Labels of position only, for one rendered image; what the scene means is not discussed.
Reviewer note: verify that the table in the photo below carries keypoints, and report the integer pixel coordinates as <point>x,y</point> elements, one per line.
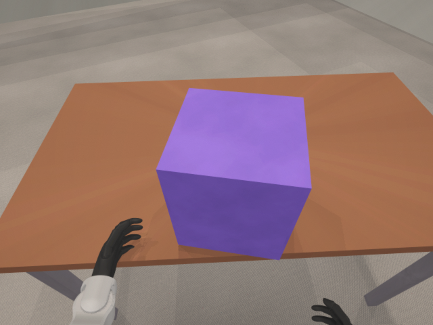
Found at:
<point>370,143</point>

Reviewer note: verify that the robot left hand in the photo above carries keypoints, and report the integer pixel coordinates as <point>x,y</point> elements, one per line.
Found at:
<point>113,248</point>

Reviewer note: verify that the carton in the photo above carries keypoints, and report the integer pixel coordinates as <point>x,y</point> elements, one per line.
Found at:
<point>235,171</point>

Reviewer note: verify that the robot right hand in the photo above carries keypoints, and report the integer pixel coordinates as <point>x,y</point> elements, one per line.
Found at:
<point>332,309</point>

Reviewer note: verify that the left robot forearm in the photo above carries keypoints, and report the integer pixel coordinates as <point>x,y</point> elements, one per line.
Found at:
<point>95,305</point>

